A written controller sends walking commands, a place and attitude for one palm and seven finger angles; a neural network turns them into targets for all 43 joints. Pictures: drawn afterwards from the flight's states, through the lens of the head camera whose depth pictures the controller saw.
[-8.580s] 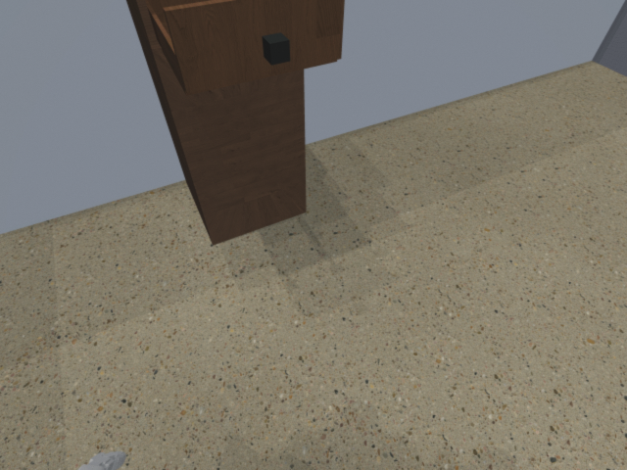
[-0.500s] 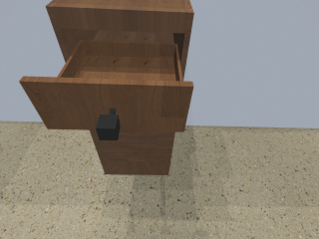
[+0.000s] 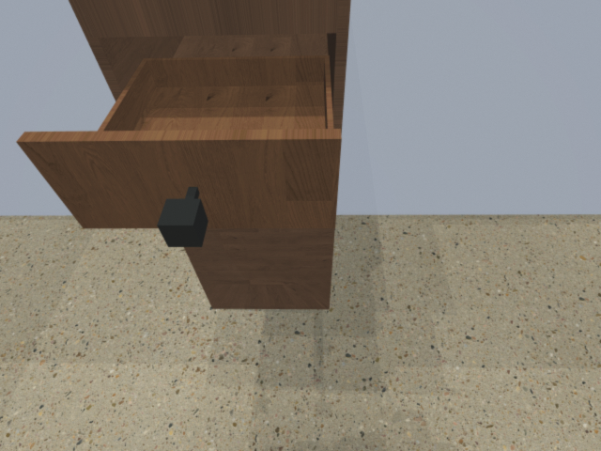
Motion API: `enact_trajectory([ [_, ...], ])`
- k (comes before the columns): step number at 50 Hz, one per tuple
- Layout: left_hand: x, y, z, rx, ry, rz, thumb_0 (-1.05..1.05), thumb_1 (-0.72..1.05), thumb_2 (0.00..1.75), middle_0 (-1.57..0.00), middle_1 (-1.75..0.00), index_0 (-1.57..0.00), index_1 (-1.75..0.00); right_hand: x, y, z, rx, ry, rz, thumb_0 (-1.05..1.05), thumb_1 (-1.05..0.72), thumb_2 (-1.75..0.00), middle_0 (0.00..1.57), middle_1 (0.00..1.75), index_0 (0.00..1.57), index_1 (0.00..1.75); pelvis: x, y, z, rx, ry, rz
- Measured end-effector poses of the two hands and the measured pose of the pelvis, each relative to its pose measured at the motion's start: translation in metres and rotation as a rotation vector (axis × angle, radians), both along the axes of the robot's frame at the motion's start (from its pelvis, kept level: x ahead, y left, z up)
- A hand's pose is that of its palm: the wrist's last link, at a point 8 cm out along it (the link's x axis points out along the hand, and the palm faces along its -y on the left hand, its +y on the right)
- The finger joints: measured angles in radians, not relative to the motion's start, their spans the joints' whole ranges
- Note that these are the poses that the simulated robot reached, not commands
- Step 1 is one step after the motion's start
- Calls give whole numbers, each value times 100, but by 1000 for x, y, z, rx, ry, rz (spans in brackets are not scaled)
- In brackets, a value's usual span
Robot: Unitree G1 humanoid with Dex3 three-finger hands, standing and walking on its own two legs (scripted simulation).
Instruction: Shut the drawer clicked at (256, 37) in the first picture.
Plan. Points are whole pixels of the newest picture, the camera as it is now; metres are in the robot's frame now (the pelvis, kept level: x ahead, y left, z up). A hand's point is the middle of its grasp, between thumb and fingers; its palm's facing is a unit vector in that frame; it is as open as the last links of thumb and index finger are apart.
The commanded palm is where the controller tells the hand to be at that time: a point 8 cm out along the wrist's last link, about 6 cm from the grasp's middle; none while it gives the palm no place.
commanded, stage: come to a stop and stand still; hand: left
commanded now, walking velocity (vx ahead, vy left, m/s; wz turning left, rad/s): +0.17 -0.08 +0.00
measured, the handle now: (187, 211) +0.37 +0.18 +0.13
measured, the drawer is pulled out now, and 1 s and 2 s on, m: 0.28 0.28 0.28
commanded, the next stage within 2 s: look again from close up in 0.30 s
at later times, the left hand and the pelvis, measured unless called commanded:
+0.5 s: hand out of the picture +0.00 +0.17 -0.18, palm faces -0.04 -0.97 -0.22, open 7.3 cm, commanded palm none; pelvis -0.02 +0.00 -0.01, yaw -2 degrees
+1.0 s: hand out of the picture +0.01 +0.15 -0.16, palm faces +0.00 -0.97 -0.24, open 7.3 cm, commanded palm none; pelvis +0.00 -0.03 +0.00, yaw -1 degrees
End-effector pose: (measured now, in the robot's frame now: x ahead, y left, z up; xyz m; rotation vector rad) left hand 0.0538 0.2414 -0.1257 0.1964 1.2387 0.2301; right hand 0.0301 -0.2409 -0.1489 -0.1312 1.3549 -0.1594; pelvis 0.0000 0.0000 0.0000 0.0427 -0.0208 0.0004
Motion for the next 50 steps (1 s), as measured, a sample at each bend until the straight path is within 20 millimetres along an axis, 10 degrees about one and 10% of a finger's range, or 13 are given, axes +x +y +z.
enact_trajectory([
  [10, -51, 24, -12, -82, 88, 25, 1, 91, 90, -20, -30, -20, -30, -56, 45, 19, -22, 14, -21, 0, -91, -90, 20, 30, 20, 30, -14, 25, 9, -49, 3, 0],
  [21, -59, -11, -18, -69, 177, -36, 1, 91, 90, -20, -30, -20, -30, -96, 48, 0, 57, 132, -93, 0, -90, -90, 20, 30, 21, 30, -12, 2, -1, -10, 36, -28],
  [37, -47, -31, -10, -43, 102, -35, 2, 93, 90, -20, -30, -20, -30, -38, 13, -9, 37, -12, -23, 1, -93, -90, 20, 30, 20, 30, -5, -14, -2, -30, -7, -28],
  [50, -47, -45, -5, -40, 121, -33, 1, 92, 90, -20, -30, -20, -30, -41, 1, -8, 53, 30, -11, 0, -92, -90, 20, 30, 20, 30, -1, -29, 2, -22, -3, -25],
])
